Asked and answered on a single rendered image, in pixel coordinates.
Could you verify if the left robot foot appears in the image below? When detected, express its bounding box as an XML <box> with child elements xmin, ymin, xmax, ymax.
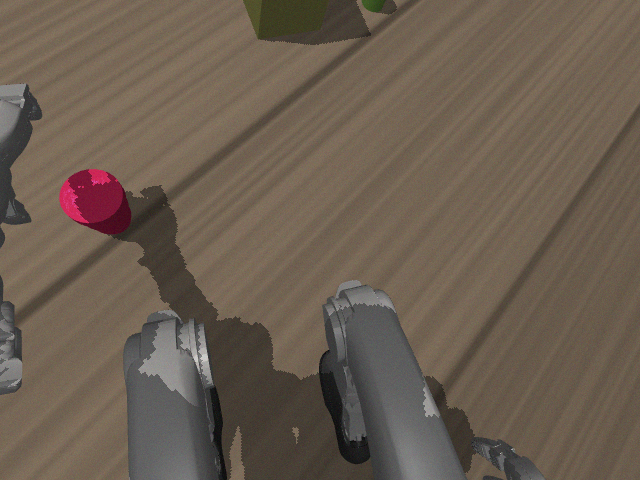
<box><xmin>210</xmin><ymin>387</ymin><xmax>227</xmax><ymax>480</ymax></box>

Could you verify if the left robot hand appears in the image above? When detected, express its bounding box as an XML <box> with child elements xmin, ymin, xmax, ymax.
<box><xmin>0</xmin><ymin>83</ymin><xmax>42</xmax><ymax>225</ymax></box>

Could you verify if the right robot foot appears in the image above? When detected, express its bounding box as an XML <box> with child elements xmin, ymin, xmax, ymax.
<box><xmin>319</xmin><ymin>350</ymin><xmax>370</xmax><ymax>464</ymax></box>

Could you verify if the right robot hand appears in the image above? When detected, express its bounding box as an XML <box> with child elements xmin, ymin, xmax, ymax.
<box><xmin>471</xmin><ymin>437</ymin><xmax>546</xmax><ymax>480</ymax></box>

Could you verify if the left robot arm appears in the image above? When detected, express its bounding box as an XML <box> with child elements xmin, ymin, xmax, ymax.
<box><xmin>0</xmin><ymin>159</ymin><xmax>22</xmax><ymax>395</ymax></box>

